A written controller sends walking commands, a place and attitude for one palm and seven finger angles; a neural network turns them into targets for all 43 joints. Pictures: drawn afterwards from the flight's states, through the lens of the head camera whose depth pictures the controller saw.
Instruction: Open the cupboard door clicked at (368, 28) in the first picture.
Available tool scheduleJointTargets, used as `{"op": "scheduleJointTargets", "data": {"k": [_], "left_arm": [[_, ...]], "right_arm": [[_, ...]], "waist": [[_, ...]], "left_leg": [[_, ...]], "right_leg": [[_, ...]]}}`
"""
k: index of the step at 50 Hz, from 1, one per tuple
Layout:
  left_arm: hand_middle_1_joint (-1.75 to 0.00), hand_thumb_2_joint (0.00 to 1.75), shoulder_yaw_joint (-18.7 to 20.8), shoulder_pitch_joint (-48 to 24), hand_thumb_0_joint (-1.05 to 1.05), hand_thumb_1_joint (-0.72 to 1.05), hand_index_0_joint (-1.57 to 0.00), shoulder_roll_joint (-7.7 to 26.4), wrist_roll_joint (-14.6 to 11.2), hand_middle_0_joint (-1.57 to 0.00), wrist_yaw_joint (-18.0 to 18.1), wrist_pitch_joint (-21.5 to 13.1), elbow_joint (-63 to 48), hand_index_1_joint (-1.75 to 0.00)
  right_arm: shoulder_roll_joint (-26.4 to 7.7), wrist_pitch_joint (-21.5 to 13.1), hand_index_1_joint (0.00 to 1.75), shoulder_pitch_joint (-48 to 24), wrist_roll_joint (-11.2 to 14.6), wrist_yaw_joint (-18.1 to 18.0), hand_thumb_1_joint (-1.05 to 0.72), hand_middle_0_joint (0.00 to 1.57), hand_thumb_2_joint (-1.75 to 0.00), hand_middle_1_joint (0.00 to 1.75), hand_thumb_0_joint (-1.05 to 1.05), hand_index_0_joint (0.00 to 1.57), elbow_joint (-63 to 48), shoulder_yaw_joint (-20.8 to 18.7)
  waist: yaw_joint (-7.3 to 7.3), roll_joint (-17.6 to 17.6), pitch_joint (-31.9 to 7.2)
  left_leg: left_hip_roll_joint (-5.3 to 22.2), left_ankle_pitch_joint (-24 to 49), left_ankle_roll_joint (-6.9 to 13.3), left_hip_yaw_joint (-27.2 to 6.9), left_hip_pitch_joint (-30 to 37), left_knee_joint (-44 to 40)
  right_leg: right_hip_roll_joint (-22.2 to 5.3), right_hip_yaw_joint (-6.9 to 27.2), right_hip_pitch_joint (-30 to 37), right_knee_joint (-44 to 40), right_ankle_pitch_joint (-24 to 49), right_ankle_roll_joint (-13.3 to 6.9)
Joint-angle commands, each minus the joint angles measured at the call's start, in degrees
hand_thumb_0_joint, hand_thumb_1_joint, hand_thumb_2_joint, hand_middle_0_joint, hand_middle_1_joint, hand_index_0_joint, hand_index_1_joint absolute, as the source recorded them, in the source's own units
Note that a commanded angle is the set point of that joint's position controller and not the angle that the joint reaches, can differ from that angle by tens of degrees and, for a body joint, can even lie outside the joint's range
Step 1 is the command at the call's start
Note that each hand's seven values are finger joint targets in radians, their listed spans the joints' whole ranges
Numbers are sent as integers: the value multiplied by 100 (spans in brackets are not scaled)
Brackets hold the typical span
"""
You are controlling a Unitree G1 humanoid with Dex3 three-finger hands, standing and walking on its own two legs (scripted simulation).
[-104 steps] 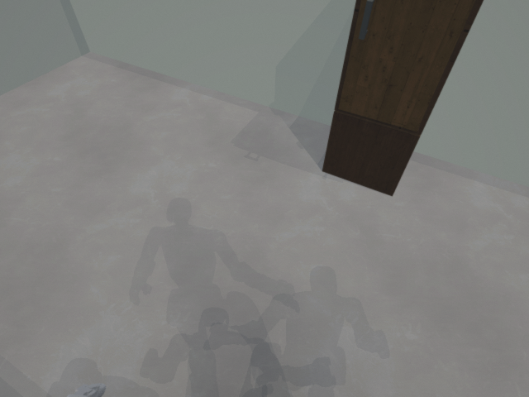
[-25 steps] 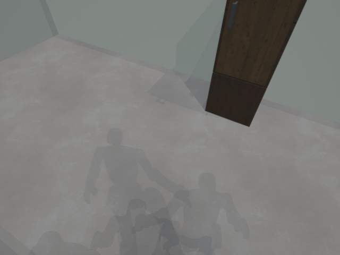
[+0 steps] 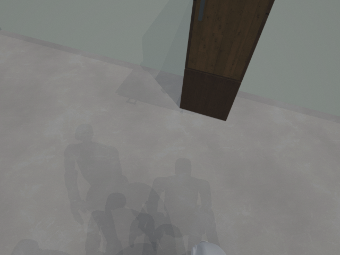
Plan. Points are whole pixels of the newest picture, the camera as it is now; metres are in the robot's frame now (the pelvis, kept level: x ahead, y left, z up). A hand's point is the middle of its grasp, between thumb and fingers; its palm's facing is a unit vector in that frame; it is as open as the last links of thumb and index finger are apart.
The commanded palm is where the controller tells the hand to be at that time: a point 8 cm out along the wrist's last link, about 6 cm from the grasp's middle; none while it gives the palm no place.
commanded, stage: walk to a spot facing it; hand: left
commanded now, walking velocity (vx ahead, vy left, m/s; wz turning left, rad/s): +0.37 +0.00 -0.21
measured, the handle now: (202, 5) +1.23 -0.13 +0.06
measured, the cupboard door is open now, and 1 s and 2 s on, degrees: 0 0 0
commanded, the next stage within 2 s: turn to face it in 0.56 s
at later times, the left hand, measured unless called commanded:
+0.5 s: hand (115, 221) +0.24 +0.17 -0.19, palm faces +0.01 -0.99 -0.13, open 7.3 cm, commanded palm none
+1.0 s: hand (136, 142) +0.52 +0.14 -0.18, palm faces -0.19 -0.96 -0.22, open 7.3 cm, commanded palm none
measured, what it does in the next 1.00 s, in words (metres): walks ahead: right foot, then left foot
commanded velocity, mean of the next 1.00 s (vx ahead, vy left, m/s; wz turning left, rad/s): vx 0.21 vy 0.00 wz -0.20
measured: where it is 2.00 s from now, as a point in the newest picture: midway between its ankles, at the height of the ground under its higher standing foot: (186, 185)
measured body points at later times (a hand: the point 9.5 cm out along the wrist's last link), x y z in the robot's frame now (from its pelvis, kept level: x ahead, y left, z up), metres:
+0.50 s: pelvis +0.22 -0.01 +0.00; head +0.22 +0.02 +0.44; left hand +0.24 +0.22 -0.17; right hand +0.29 -0.25 -0.13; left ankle +0.31 +0.10 -0.72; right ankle +0.18 -0.13 -0.73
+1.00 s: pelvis +0.40 -0.03 -0.02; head +0.44 -0.05 +0.43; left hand +0.53 +0.19 -0.16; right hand +0.28 -0.22 -0.18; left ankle +0.32 +0.10 -0.71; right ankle +0.45 -0.13 -0.74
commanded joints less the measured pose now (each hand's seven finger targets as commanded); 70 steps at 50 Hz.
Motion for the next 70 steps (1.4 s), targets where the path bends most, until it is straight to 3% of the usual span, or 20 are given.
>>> {"op": "scheduleJointTargets", "data": {"k": [1, 4, 6, 8, 14, 25, 27, 28, 31, 36, 42, 46, 47, 48, 49, 54, 63, 65, 66, 70], "left_arm": [[-30, 90, 6, -994, 0, 90, -20, 53, -24, -20, -71, -268, -774, -30], [-30, 90, 82, -15, 0, 90, -20, 259, 9, -20, -10, -287, -470, -30], [-30, 90, 233, 1330, 0, 90, -20, 737, 77, -20, 77, -395, -59, -30], [-30, 90, 418, 1889, 0, 90, -20, 1639, -44, -20, 183, -438, 57, -30], [-30, 90, 133, -147, 0, 90, -20, 743, 42, -20, 274, -497, -453, -30], [-30, 90, 185, 202, 0, 90, -20, 717, 11, -20, 155, -450, -369, -30], [-30, 90, 95, 182, 0, 90, -20, 145, -36, -20, 99, -458, -650, -30], [-30, 90, 120, -78, 0, 90, -20, 362, 33, -20, 153, -437, -692, -30], [-30, 90, 164, 26, 0, 90, -20, 268, 57, -20, 52, -413, -457, -30], [-30, 90, 137, 69, 0, 90, -20, 47, 47, -20, 68, -199, -422, -30], [-30, 90, 108, -454, 0, 90, -20, -30, 41, -20, 77, -170, -615, -30], [-30, 90, 165, 288, 0, 90, -20, 305, 74, -20, 131, -256, -420, -30], [-30, 90, 258, 797, 0, 90, -20, 724, 103, -20, 193, -333, -286, -30], [-30, 90, 376, 1262, 0, 90, -20, 1286, 63, -20, 258, -387, -165, -30], [-30, 90, 317, 1277, 0, 90, -20, 1281, -69, -20, 293, -359, -169, -30], [-30, 90, 214, -415, 0, 90, -20, 758, 9, -20, 407, -224, -654, -30], [-30, 90, 266, -566, 0, 90, -20, 827, -21, -20, 212, -145, -736, -30], [-30, 90, 168, -549, 0, 90, -20, 252, -65, -20, 110, -117, -937, -30], [-30, 90, 200, -938, 0, 90, -20, 386, 9, -20, 76, -132, -1159, -30], [-30, 90, 263, -392, 0, 90, -20, 358, 85, -20, -39, -168, -766, -30]], "right_arm": [[-931, -98, 30, 409, 10, -93, -90, 20, -90, 30, 0, 20, 35, -171], [-1162, -68, 30, 173, 66, -96, -90, 20, -90, 30, 0, 20, 48, -242], [-1058, -54, 30, 109, 109, -25, -90, 20, -90, 30, 0, 20, -9, -251], [-503, -61, 30, 69, 195, 24, -90, 20, -90, 30, 0, 20, -358, -198], [-308, 301, 30, -88, -9, 145, -90, 20, -90, 30, 0, 20, -433, -241], [-686, 74, 30, -451, 16, 250, -90, 20, -90, 30, 0, 20, -822, -365], [-1649, 31, 30, 744, -100, 140, -90, 20, -90, 30, 0, 20, -604, -558], [-1479, 61, 30, 596, -82, 68, -90, 20, -90, 30, 0, 20, -542, -479], [-833, -69, 30, -476, -19, 26, -90, 20, -90, 30, 0, 20, -809, -277], [-786, -107, 30, -409, 15, -48, -90, 20, -90, 30, 0, 20, -635, -268], [-894, 74, 30, -345, 6, -37, -90, 20, -90, 30, 0, 20, -450, -325], [-951, 190, 30, -495, 66, -18, -90, 20, -90, 30, 0, 20, -463, -355], [-793, 199, 30, -436, 109, 11, -90, 20, -90, 30, 0, 20, -497, -333], [-453, 199, 30, -371, 152, 9, -90, 20, -90, 30, 0, 20, -667, -282], [-525, 280, 30, -614, 173, -74, -90, 20, -90, 30, 0, 20, -746, -269], [-443, 537, 30, -670, 53, -25, -90, 20, -90, 30, 0, 20, -637, -245], [-487, 335, 30, -254, 3, 62, -90, 20, -90, 30, 0, 20, -753, -216], [-1228, 261, 30, 179, -99, 16, -90, 20, -90, 30, 0, 20, -722, -365], [-1551, 270, 30, 89, -95, 4, -90, 20, -90, 30, 0, 20, -835, -425], [-1076, 98, 30, -717, -40, -19, -90, 20, -90, 30, 0, 20, -1008, -295]], "waist": [[15, 944, 744], [530, 889, 126], [1123, 426, -654], [1037, -923, -1269], [-93, -247, -44], [-256, 368, 148], [-583, 2450, -172], [-564, 2027, -205], [0, 608, 74], [96, 609, -152], [-24, 1034, -97], [399, 691, -506], [633, -103, -908], [693, -1433, -1361], [697, -959, -1446], [37, -451, -586], [-146, -549, -326], [-358, 1919, 139], [-417, 2075, 627], [83, 858, 412]], "left_leg": [[1191, 3820, 704, -278, -497, -935], [1244, 5541, 595, 135, -371, 248], [898, 4550, 295, 253, -1459, 2448], [-26, -888, 140, -204, -3648, 5982], [823, 313, -35, -549, -2978, 4617], [324, 789, -127, 92, -880, 1041], [2435, -339, 743, -3053, 33, -885], [2541, -555, 821, -3316, -232, -1111], [2028, 1224, 560, -1533, -876, -893], [1654, 4131, 622, -56, -641, -566], [1595, 4514, 582, 520, -550, -60], [1440, 4180, 266, 640, -908, 1364], [1188, 2930, -13, 802, -1804, 2528], [283, -876, -308, 705, -3122, 4257], [302, -1428, -297, -231, -3103, 4793], [549, -284, -357, -502, -2780, 4371], [135, 536, -226, 148, -885, 872], [1816, -1730, 362, -2319, -667, -1008], [2603, -2520, 852, -3455, -1385, -1723], [1661, -257, 526, -1452, -1322, -1338]], "right_leg": [[113, -509, 165, -1485, 657, -97], [393, -579, 1485, -1875, 887, -352], [200, -228, 3604, -2483, 1258, -534], [-2380, 3720, 4375, -3926, 601, -1648], [-1435, 1303, 763, -4617, -313, -875], [-670, 456, 538, -3311, -410, -458], [407, -370, -792, 151, -1362, 25], [176, 288, -997, 1178, -1134, -45], [-335, 502, -951, 1518, 215, 32], [-294, 161, -523, 478, 414, 268], [-45, -289, 205, -1472, 702, 212], [168, -475, 1888, -2745, 1617, 107], [-563, 257, 3084, -2779, 3329, -113], [-2062, 2158, 4061, -2899, 6159, -913], [-2214, 2113, 3649, -3139, 6534, -1300], [-1411, 1159, 1510, -3823, 3058, -869], [-674, 1118, 421, -3879, -1228, -514], [330, 91, -798, -1660, -1279, 45], [217, 189, -1054, -559, -1055, 69], [-123, 423, -774, 636, 346, 195]]}}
